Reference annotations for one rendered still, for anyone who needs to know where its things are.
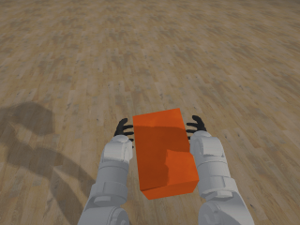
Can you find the robot left hand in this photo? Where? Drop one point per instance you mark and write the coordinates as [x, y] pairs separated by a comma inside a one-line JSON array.
[[120, 129]]

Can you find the carton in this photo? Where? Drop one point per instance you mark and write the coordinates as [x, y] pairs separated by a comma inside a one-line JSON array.
[[165, 166]]

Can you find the robot right hand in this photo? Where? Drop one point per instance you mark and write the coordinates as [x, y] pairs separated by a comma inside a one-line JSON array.
[[199, 125]]

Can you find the robot right forearm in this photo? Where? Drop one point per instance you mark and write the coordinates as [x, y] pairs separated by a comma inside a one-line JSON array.
[[215, 182]]

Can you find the robot right upper arm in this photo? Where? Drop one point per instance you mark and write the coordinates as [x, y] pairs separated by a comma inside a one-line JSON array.
[[224, 213]]

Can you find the robot left upper arm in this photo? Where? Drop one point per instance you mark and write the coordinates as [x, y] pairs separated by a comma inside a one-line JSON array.
[[109, 215]]

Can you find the robot left forearm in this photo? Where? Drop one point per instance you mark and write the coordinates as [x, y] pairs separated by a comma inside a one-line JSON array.
[[110, 188]]

